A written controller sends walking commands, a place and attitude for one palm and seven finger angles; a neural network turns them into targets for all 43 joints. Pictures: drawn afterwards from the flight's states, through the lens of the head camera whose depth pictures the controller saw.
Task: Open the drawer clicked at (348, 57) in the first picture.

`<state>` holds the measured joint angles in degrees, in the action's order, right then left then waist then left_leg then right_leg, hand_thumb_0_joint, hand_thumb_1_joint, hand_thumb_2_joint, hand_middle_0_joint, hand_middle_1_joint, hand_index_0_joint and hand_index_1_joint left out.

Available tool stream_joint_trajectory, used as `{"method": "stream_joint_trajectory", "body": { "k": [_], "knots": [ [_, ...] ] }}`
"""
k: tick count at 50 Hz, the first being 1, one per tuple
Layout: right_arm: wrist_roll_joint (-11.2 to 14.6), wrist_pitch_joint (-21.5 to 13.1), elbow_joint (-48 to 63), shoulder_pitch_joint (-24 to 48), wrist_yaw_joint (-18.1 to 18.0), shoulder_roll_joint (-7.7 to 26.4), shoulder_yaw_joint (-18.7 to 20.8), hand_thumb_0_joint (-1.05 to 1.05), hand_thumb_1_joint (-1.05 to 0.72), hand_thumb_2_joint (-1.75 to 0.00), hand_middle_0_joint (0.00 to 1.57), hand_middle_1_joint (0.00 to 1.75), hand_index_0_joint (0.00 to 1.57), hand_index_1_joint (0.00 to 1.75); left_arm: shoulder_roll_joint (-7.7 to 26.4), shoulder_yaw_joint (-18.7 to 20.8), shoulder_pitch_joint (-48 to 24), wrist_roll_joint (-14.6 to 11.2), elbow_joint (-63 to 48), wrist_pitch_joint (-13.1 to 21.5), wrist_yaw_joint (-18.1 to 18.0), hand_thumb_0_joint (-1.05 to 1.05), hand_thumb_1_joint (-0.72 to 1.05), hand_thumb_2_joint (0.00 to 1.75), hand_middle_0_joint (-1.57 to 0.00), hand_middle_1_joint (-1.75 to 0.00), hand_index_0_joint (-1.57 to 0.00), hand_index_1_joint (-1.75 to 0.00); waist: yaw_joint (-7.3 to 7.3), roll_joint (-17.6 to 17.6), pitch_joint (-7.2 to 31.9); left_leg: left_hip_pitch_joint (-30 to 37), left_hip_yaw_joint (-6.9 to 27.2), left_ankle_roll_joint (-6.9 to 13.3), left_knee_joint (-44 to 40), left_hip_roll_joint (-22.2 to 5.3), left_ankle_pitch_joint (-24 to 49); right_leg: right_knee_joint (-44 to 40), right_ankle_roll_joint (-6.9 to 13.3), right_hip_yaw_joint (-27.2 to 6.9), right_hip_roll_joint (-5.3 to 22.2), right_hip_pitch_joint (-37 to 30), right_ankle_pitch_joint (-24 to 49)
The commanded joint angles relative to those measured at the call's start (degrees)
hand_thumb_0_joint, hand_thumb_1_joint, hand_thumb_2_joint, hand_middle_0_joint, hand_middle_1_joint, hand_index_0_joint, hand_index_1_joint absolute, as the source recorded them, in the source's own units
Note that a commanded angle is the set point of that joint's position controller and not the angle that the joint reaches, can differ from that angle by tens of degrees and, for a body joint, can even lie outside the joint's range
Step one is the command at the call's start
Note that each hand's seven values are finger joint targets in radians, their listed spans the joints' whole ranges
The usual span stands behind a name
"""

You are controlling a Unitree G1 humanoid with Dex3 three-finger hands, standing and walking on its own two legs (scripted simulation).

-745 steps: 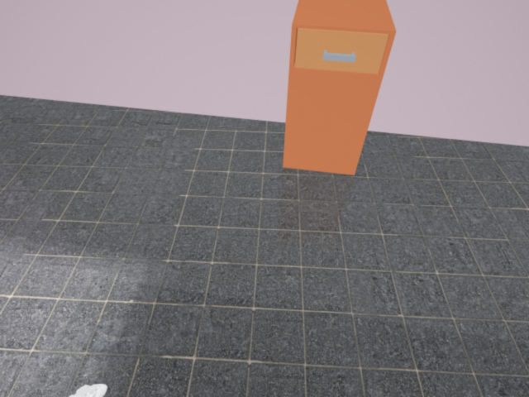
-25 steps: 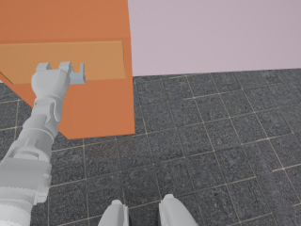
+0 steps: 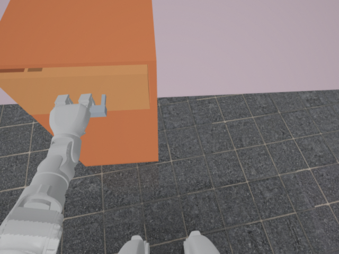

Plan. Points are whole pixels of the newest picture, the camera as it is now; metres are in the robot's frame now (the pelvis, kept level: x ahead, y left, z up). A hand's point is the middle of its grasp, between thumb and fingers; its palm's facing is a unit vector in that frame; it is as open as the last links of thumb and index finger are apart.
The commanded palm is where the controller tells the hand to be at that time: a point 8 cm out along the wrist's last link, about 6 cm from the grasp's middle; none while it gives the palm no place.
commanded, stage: pull the drawer open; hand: left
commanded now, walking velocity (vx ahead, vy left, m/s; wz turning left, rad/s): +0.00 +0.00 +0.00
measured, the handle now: (81, 105) +0.49 +0.23 -0.02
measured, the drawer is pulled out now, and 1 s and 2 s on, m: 0.03 0.15 0.27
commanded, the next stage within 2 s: none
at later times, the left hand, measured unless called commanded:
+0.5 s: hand (77, 153) +0.36 +0.23 -0.04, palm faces -0.04 -0.05 -1.00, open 5.9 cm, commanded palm +0.33 +0.21 +0.01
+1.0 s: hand (74, 175) +0.31 +0.22 -0.04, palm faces -0.03 -0.05 -1.00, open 5.9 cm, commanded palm +0.27 +0.21 +0.01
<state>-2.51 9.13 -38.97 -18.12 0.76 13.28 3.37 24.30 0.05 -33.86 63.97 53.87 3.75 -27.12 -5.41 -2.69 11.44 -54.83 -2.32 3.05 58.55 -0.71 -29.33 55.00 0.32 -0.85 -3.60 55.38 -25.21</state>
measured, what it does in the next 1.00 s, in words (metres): stands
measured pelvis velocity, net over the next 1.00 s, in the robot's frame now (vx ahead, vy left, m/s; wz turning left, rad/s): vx -0.01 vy -0.01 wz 0.02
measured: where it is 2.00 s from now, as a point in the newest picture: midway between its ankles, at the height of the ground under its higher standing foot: outside the picture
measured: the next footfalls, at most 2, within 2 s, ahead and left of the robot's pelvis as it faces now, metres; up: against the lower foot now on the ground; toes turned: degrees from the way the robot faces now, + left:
none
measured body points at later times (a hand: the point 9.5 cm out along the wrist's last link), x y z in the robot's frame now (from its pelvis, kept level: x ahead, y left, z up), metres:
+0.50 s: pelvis +0.00 -0.01 +0.01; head +0.09 +0.00 +0.45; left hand +0.36 +0.23 +0.01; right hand +0.11 -0.26 -0.12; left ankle -0.03 +0.08 -0.67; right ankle +0.00 -0.12 -0.67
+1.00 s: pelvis -0.01 -0.01 +0.01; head +0.07 -0.02 +0.45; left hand +0.30 +0.22 +0.01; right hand +0.11 -0.27 -0.12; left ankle -0.03 +0.08 -0.67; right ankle +0.00 -0.12 -0.67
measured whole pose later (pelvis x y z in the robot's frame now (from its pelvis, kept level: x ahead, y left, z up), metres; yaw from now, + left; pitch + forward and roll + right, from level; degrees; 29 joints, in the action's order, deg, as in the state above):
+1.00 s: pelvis -0.01 -0.01 +0.01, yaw +1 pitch +19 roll -1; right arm -2.0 7.5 -36.1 -13.2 0.1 13.3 3.5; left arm 18.7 -3.5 -7.7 64.5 33.4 0.9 -31.1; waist -1.6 -2.3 11.0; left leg -47.2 -1.9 2.0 56.8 -0.1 -28.6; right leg 55.1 1.4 -0.4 -3.0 48.3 -25.7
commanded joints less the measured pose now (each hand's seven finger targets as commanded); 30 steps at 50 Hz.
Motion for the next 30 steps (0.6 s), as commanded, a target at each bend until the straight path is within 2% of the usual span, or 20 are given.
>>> {"method": "stream_joint_trajectory", "body": {
  "k": [1,2,6,7,9,11,12,13,14,16,17,18,20,21,22,24,25,27,29,30],
  "knots": [
    [-0.1,-0.3,3.9,-5.8,-0.3,9.3,3.5,0.00,-0.90,-0.90,0.20,0.30,0.20,0.30,8.2,2.1,-8.5,-0.2,-10.3,1.1,-2.3,0.00,0.90,0.90,-0.40,-1.35,-0.40,-1.35,1.80,-1.7,25.5,23.3,3.1,-1.2,-4.6,-0.4,40.9,-3.7,2.3,2.1,-0.2,-14.0,28.5],
    [0.0,-0.3,4.0,-5.6,-0.2,9.2,3.5,0.00,-0.90,-0.90,0.20,0.30,0.20,0.30,6.6,1.2,-7.5,-0.5,-10.5,0.9,-2.4,0.00,0.90,0.90,-0.40,-1.35,-0.40,-1.35,1.91,-1.6,23.7,23.0,3.1,-1.3,-4.9,-0.4,40.9,-4.0,2.4,2.2,-0.2,-14.1,28.4],
    [0.1,-0.1,4.8,-4.1,-0.1,8.9,3.5,0.00,-0.90,-0.90,0.20,0.30,0.20,0.30,6.1,1.3,-4.7,-0.2,-13.0,0.6,-3.3,0.00,0.90,0.90,-0.40,-1.35,-0.40,-1.35,2.19,-0.8,23.9,23.9,3.1,-1.2,-5.5,-0.4,40.9,-4.4,2.4,2.1,-0.1,-15.1,28.8],
    [0.1,0.0,4.9,-3.8,-0.1,9.0,3.5,0.00,-0.90,-0.90,0.20,0.30,0.20,0.30,6.3,1.7,-2.9,-0.4,-13.5,0.3,-3.4,0.00,0.90,0.90,-0.40,-1.35,-0.40,-1.35,2.84,-1.2,23.2,23.7,3.0,-1.3,-5.5,-0.3,41.1,-4.4,2.6,2.0,-0.1,-15.7,29.0],
    [0.1,-0.1,5.4,-3.1,0.0,8.6,3.6,0.00,-0.90,-0.90,0.20,0.30,0.20,0.30,4.3,0.3,-1.8,-0.4,-15.2,0.0,-3.8,0.00,0.90,0.90,-0.40,-1.35,-0.40,-1.35,2.42,-0.6,22.8,23.9,3.0,-1.2,-5.7,-0.2,40.4,-4.8,2.5,2.1,-0.1,-16.3,29.1],
    [0.1,-0.1,5.6,-2.4,0.0,8.5,3.4,0.00,-0.90,-0.90,0.20,0.30,0.20,0.30,4.2,0.3,-1.5,-0.1,-15.8,-0.1,-4.1,0.00,0.90,0.90,-0.40,-1.35,-0.40,-1.35,2.35,-0.5,22.4,23.7,3.3,-1.2,-5.8,-0.1,39.9,-4.6,2.4,2.2,0.0,-15.4,28.4],
    [0.1,-0.1,5.5,-2.2,-0.1,8.5,3.5,0.00,-0.90,-0.90,0.20,0.30,0.20,0.30,3.8,0.1,-1.1,-0.2,-15.6,-0.4,-4.1,0.00,0.90,0.90,-0.40,-1.35,-0.40,-1.35,2.16,-0.4,20.8,23.8,3.2,-1.3,-5.6,-0.2,39.4,-4.8,2.5,2.2,-0.1,-14.9,27.9],
    [0.1,-0.2,5.9,-1.8,-0.1,8.5,3.4,0.00,-0.90,-0.90,0.20,0.30,0.20,0.30,4.0,0.1,-1.5,0.1,-16.9,-0.3,-4.4,0.00,0.90,0.90,-0.40,-1.35,-0.40,-1.35,2.35,-0.5,21.9,24.0,3.2,-1.3,-5.8,-0.1,38.9,-4.7,2.5,2.2,0.0,-15.0,27.4],
    [0.1,-0.2,6.1,-1.6,-0.1,8.4,3.4,0.00,-0.90,-0.90,0.20,0.30,0.20,0.30,4.0,0.2,-0.1,0.3,-17.3,-0.5,-4.6,0.00,0.90,0.90,-0.40,-1.35,-0.40,-1.35,2.80,-1.1,21.7,24.2,3.3,-1.4,-5.9,0.0,38.6,-4.7,2.7,2.3,-0.1,-15.2,26.9],
    [0.1,-0.1,6.3,-0.8,0.0,8.2,3.3,0.00,-0.90,-0.90,0.20,0.30,0.20,0.30,3.0,-0.7,-1.1,0.5,-18.7,-0.8,-4.9,0.00,0.90,0.90,-0.40,-1.35,-0.40,-1.35,2.34,-2.6,21.8,25.6,3.5,-1.6,-5.8,-0.2,39.0,-4.7,2.6,2.4,0.0,-13.8,26.1],
    [0.1,-0.1,6.1,-0.9,-0.1,8.3,3.4,0.00,-0.90,-0.90,0.20,0.30,0.20,0.30,3.2,-0.4,0.1,0.4,-17.8,-1.2,-5.0,0.00,0.90,0.90,-0.40,-1.35,-0.40,-1.35,2.60,-0.9,21.0,24.8,3.5,-1.6,-5.8,0.0,38.2,-4.6,2.7,2.5,-0.1,-14.4,25.8],
    [0.1,-0.2,6.6,-0.2,-0.1,8.2,3.3,0.00,-0.90,-0.90,0.20,0.30,0.20,0.30,2.4,-1.1,-0.2,0.4,-18.2,-1.2,-5.0,0.00,0.90,0.90,-0.40,-1.35,-0.40,-1.35,2.17,-0.7,20.6,24.2,3.3,-1.5,-6.0,0.1,36.4,-5.0,2.6,2.5,-0.1,-14.2,25.3],
    [0.1,-0.3,6.8,0.3,-0.2,8.3,3.2,0.00,-0.90,-0.90,0.20,0.30,0.20,0.30,3.4,-0.1,1.6,0.2,-19.1,-1.6,-5.0,0.00,0.90,0.90,-0.40,-1.35,-0.40,-1.35,3.10,-1.2,20.4,23.8,3.1,-1.4,-6.3,0.4,36.0,-5.0,3.0,2.3,-0.1,-15.7,25.9],
    [0.2,-0.2,7.0,0.6,-0.3,8.2,3.0,0.00,-0.90,-0.90,0.20,0.30,0.20,0.30,3.6,-0.5,0.5,0.8,-19.9,-1.5,-5.2,0.00,0.90,0.90,-0.40,-1.35,-0.40,-1.35,2.83,-1.2,21.4,24.0,3.3,-1.5,-6.3,0.4,35.4,-4.8,2.8,2.2,0.0,-15.2,25.2],
    [0.3,-0.3,7.0,0.7,-0.4,8.0,3.1,0.00,-0.90,-0.90,0.20,0.30,0.20,0.30,1.9,-1.4,2.0,0.6,-19.3,-1.8,-5.1,0.00,0.90,0.90,-0.40,-1.35,-0.40,-1.35,2.78,-1.0,20.5,24.2,3.2,-1.4,-6.1,0.5,34.7,-4.9,2.9,2.3,-0.1,-15.0,24.7],
    [0.4,-0.6,7.2,1.0,-0.6,7.9,3.0,0.00,-0.90,-0.90,0.20,0.30,0.20,0.30,1.9,-1.5,2.5,0.3,-19.3,-1.9,-5.0,0.00,0.90,0.90,-0.40,-1.35,-0.40,-1.35,2.62,0.6,19.6,22.5,2.6,-1.2,-6.5,0.8,31.4,-5.5,2.8,2.1,0.0,-16.2,24.3],
    [0.3,-0.7,7.3,1.3,-0.8,8.2,2.9,0.00,-0.90,-0.90,0.20,0.30,0.20,0.30,3.5,-0.3,2.9,0.1,-19.8,-1.9,-4.9,0.00,0.90,0.90,-0.40,-1.35,-0.40,-1.35,3.17,0.3,19.8,22.0,2.8,-1.2,-6.7,0.9,31.3,-5.3,3.0,1.9,0.0,-16.8,24.5],
    [0.5,-0.9,7.3,1.7,-1.1,8.0,2.7,0.00,-0.90,-0.90,0.20,0.30,0.20,0.30,3.9,0.0,3.5,0.3,-18.9,-1.8,-4.8,0.00,0.90,0.90,-0.40,-1.35,-0.40,-1.35,3.21,1.0,18.3,20.7,2.4,-1.1,-6.8,1.2,28.6,-5.4,3.0,1.7,0.0,-16.7,23.4],
    [0.6,-1.3,7.7,2.1,-1.1,7.8,2.7,0.00,-0.90,-0.90,0.20,0.30,0.20,0.30,3.1,-0.8,4.2,0.5,-20.1,-1.5,-4.8,0.00,0.90,0.90,-0.40,-1.35,-0.40,-1.35,3.51,-0.3,18.6,21.0,2.3,-1.1,-7.1,1.3,28.3,-5.4,3.1,1.7,0.1,-16.6,22.9],
    [0.5,-1.4,7.8,2.4,-1.1,8.0,2.7,0.00,-0.90,-0.90,0.20,0.30,0.20,0.30,3.8,0.1,5.6,0.4,-21.4,-1.4,-4.9,0.00,0.90,0.90,-0.40,-1.35,-0.40,-1.35,4.06,-1.3,19.4,22.1,2.7,-1.2,-7.3,1.1,29.8,-5.2,3.3,1.8,0.0,-16.6,23.0]
  ]
}}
